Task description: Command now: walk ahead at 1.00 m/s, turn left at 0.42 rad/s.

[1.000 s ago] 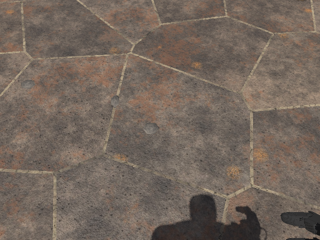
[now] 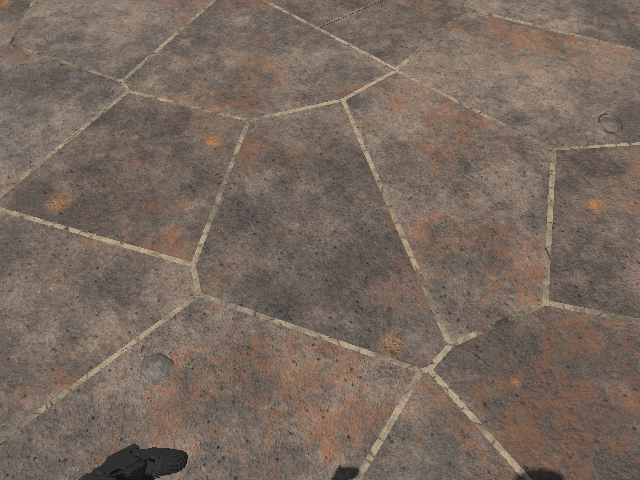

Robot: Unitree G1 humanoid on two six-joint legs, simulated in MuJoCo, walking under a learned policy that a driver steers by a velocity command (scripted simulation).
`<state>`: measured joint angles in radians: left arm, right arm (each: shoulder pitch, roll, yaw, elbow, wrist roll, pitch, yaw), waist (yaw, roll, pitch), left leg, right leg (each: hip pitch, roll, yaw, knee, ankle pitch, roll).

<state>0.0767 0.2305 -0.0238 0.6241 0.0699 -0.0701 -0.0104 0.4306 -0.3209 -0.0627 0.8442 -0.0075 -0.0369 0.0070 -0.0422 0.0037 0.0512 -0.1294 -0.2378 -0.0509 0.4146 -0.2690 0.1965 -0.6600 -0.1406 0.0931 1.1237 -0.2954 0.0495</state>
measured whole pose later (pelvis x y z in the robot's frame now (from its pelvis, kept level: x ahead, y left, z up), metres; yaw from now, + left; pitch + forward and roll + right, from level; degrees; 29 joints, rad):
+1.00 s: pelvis +0.64 -0.12 +0.00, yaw -35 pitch +1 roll +2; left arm 0.09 0.29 0.03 0.59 0.01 0.03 0.02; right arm 0.22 -0.30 -0.05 0.77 0.01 -0.01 0.01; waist -0.07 -0.02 0.04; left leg -0.34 -0.01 0.03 0.47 -0.15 0.00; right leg -0.35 -0.03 0.06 0.56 -0.23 0.01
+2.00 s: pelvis +0.69 -0.11 +0.01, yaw -17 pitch +2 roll +1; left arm 0.26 0.30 0.09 0.68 -0.02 0.01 0.03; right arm 0.06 -0.28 -0.08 0.64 0.00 0.02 -0.02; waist 0.04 0.01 0.05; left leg -0.42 -0.10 -0.08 0.92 -0.51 -0.04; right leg -0.34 0.03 0.15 0.52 -0.21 0.01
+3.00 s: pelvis +0.82 -0.10 -0.01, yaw -16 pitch +2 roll -2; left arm 0.36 0.35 0.10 0.76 0.05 -0.04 0.00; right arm 0.17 -0.33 -0.07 0.64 -0.02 0.04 0.10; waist 0.03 -0.04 -0.04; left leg -0.49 0.09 0.13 0.76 -0.36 0.10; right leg 0.05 -0.19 -0.32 0.43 -0.44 0.11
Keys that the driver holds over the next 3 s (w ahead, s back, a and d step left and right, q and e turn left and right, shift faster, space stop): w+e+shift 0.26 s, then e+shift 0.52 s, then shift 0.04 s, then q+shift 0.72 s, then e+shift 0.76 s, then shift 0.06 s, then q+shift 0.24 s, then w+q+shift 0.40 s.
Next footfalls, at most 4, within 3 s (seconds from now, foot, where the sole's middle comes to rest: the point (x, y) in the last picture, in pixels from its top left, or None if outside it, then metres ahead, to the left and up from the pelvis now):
0.24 right None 0.44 -0.13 -0.77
0.62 left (352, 337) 0.80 -0.06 -0.77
1.00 right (451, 399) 0.63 -0.26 -0.77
1.34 left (336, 357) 0.75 -0.02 -0.77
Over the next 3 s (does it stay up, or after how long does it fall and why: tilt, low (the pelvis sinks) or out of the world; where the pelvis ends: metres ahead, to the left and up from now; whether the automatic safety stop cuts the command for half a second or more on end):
stays up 0.82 -0.10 -0.01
